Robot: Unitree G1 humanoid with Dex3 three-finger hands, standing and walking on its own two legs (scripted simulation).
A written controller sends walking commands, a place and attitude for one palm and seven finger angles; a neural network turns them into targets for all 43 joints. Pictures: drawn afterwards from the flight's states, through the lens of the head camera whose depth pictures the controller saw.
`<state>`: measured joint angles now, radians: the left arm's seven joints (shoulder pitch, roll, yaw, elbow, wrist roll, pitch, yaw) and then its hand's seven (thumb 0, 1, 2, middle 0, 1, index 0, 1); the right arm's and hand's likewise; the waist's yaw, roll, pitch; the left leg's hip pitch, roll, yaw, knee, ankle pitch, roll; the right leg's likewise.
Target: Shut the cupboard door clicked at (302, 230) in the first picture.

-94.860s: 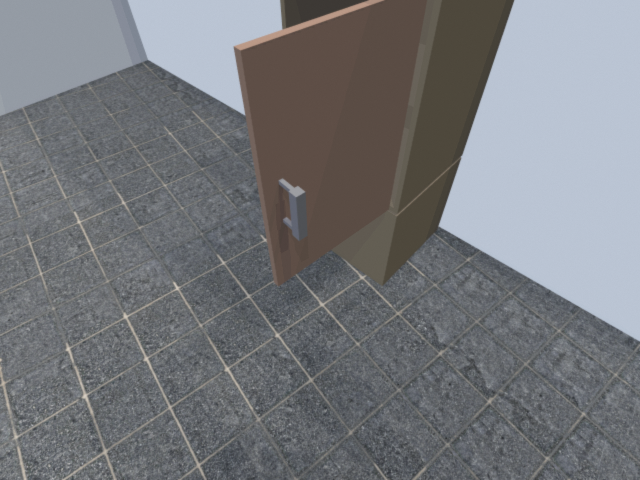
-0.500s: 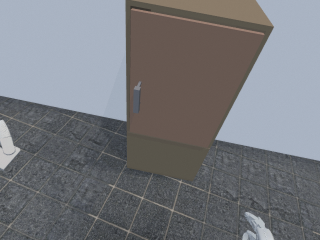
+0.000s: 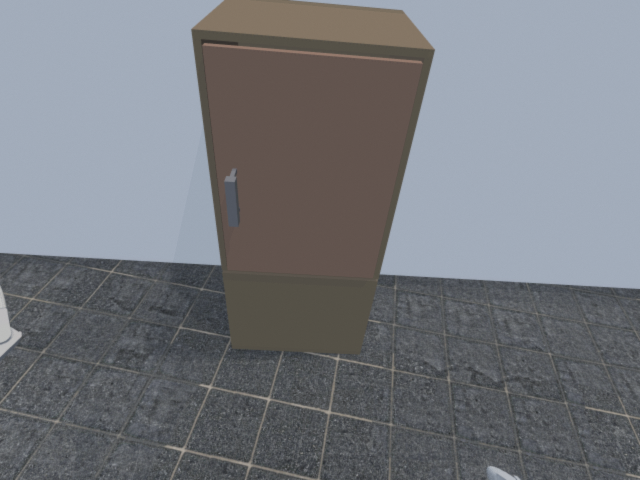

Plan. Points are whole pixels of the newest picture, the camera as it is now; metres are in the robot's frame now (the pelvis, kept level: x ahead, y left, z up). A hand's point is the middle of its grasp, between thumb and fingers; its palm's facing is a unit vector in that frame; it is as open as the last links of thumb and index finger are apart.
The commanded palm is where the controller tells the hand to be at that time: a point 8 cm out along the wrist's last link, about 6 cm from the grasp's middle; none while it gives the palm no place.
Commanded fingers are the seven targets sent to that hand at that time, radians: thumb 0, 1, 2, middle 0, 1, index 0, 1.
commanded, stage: stop stepping back and stand still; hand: left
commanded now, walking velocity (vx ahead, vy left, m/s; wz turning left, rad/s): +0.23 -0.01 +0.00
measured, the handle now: (234, 197) +0.74 +0.23 -0.05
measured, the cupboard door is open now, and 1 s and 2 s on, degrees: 0 0 0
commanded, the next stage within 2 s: let the arm hang, fingers relaxed in 0.62 s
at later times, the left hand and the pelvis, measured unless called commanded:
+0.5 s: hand out of the picture +0.17 +0.30 +0.21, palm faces +0.38 -0.76 -0.53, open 7.4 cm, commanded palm +0.11 +0.33 +0.20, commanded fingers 0.00 0.90 0.90 -0.20 -0.30 -0.20 -0.30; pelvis -0.04 +0.04 +0.02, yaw -1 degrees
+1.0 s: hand out of the picture +0.05 +0.23 -0.14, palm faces -0.02 -0.99 -0.13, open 7.3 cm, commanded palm none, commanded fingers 0.00 0.90 0.90 -0.20 -0.30 -0.20 -0.30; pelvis -0.05 +0.07 +0.02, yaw +1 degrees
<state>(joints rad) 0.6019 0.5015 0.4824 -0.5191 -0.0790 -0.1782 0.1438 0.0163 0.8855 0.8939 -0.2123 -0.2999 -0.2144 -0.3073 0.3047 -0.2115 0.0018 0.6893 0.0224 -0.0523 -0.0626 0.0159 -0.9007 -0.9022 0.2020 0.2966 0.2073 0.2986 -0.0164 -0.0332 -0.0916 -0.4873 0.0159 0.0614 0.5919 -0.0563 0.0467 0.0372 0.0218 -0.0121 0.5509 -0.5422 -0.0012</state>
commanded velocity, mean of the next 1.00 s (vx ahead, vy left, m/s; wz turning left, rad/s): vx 0.01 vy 0.00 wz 0.00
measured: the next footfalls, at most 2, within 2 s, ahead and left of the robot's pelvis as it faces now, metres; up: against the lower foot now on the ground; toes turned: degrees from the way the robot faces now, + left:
left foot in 0.26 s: +0.11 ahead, +0.13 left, +0.00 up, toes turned +2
right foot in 0.52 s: -0.02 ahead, -0.04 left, +0.00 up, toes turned -4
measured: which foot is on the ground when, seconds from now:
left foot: down 0.00-0.10, up 0.12-0.24, down 0.26-0.54, up 0.56-0.72, down 0.74-1.00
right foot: down 0.00-0.28, up 0.30-0.50, down 0.52-1.00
